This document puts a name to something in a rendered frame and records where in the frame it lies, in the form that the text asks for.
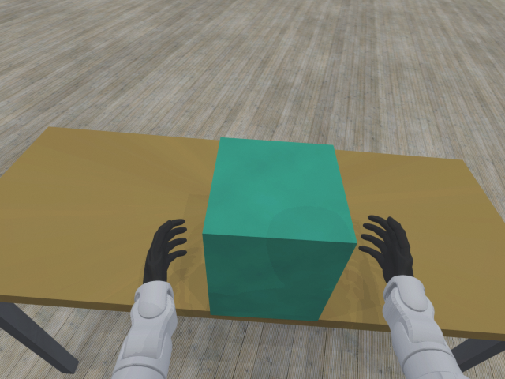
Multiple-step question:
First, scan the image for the carton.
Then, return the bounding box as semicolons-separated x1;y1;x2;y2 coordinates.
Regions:
202;137;357;321

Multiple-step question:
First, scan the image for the left robot hand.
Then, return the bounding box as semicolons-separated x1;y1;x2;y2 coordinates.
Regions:
143;219;187;284

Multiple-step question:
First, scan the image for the robot right forearm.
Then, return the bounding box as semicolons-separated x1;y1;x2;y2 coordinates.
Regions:
383;276;470;379

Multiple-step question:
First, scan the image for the table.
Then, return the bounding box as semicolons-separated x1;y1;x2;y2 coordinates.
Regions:
0;126;505;374

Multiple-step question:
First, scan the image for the right robot hand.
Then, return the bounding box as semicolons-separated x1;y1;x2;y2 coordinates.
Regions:
358;215;414;283

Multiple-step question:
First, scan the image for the robot left forearm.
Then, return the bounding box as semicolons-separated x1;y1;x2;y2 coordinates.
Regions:
111;280;178;379

